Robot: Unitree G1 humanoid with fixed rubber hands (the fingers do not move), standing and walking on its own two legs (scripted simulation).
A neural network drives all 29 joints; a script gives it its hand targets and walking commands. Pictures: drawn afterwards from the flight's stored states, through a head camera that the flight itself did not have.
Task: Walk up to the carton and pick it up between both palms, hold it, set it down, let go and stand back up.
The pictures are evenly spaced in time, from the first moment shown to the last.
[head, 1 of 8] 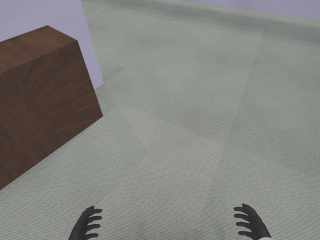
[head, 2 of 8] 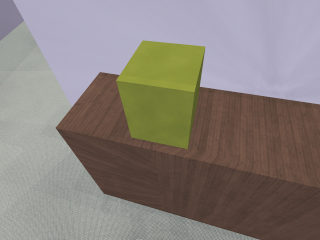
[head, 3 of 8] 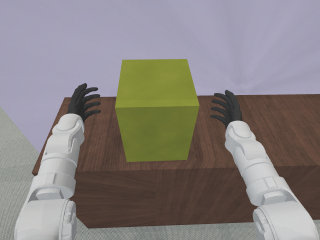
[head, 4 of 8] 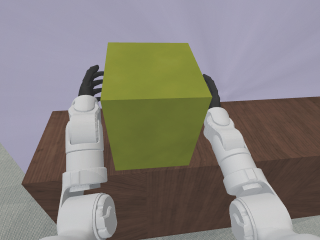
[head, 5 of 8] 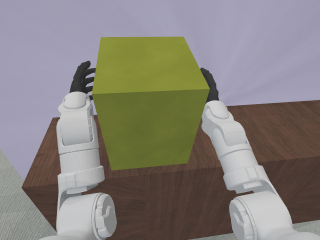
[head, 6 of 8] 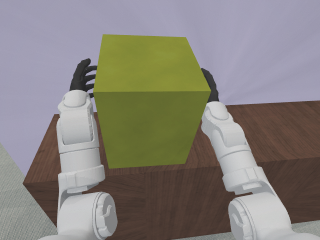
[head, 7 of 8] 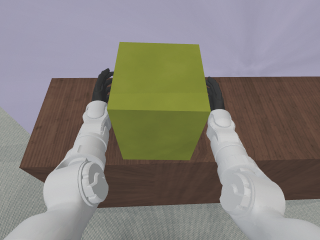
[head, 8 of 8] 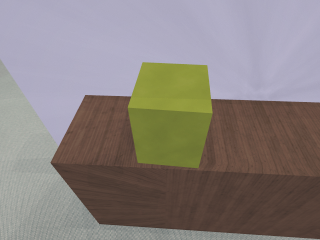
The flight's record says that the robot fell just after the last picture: no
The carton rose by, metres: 0.17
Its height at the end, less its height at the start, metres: +0.00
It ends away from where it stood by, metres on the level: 0.02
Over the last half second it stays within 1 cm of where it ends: yes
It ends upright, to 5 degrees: yes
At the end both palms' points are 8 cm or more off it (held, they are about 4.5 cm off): yes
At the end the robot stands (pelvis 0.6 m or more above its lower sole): yes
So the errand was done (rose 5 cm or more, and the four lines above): yes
